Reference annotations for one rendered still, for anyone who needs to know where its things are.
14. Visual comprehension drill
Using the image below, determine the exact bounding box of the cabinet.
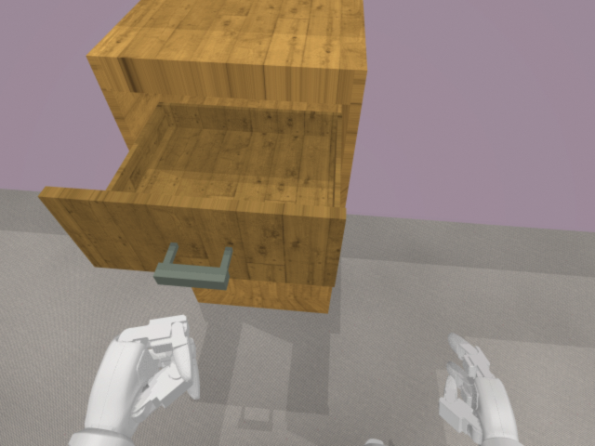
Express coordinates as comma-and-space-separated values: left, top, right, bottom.
86, 0, 367, 314

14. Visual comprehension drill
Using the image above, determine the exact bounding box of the robot left hand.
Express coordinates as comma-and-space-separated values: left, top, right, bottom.
85, 315, 200, 438

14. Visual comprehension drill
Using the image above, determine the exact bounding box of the handle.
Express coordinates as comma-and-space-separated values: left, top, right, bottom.
153, 243, 232, 290

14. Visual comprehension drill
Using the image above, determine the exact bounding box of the robot right hand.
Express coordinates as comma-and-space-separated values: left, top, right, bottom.
439, 333, 519, 446

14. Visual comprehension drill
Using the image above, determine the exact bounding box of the drawer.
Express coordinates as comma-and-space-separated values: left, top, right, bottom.
38, 102, 346, 287

